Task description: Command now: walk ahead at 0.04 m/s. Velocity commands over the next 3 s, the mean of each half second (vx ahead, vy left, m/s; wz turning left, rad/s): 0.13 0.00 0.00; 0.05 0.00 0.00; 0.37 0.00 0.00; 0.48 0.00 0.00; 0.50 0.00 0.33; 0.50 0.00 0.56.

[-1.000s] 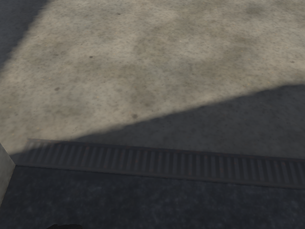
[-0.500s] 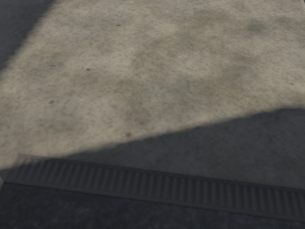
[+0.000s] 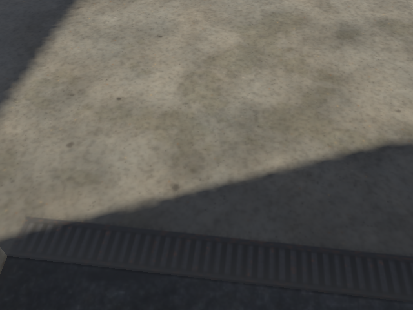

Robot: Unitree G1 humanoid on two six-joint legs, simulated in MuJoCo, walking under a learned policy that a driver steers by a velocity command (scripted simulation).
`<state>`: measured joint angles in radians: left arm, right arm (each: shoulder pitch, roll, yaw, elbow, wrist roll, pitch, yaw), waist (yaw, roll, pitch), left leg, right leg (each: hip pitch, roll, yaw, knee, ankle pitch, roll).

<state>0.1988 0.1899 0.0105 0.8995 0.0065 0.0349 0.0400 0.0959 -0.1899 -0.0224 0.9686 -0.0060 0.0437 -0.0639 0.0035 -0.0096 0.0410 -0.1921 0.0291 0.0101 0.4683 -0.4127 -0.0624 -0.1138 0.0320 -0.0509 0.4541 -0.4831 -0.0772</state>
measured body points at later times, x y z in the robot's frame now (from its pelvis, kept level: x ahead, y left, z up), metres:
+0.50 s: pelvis +0.10 +0.07 +0.02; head +0.12 +0.08 +0.47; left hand +0.15 +0.32 -0.13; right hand +0.19 -0.17 -0.12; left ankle +0.12 +0.15 -0.72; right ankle +0.04 -0.07 -0.66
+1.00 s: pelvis +0.17 +0.07 +0.02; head +0.18 +0.07 +0.47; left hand +0.25 +0.31 -0.13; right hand +0.22 -0.18 -0.13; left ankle +0.12 +0.15 -0.72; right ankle +0.15 -0.07 -0.70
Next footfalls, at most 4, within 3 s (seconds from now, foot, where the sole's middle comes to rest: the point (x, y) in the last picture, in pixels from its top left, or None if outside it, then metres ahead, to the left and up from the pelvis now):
0.32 left None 0.17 0.16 -0.75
0.62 right None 0.19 -0.08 -0.74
1.24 right None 0.36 -0.10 -0.71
1.72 left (183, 233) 0.73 0.12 -0.68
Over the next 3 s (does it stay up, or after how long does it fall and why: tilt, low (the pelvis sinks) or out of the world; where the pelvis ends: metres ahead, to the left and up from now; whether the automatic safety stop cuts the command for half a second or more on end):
stays up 1.21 0.12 0.10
